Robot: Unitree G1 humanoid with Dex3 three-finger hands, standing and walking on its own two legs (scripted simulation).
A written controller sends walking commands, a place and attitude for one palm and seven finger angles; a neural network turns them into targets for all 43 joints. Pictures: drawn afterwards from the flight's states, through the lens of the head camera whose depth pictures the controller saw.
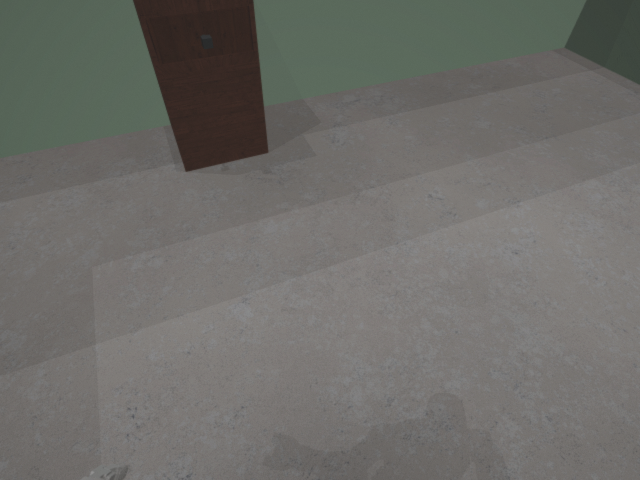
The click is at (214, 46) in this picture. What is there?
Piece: drawer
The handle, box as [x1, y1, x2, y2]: [200, 34, 213, 48]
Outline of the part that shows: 200,36 204,48 213,47 211,37 209,35 204,34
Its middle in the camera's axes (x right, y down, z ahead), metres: -0.46 -0.79 +1.53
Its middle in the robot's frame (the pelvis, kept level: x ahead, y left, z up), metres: +1.64 +0.54 -0.14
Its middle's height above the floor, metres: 0.63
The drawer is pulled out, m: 0.00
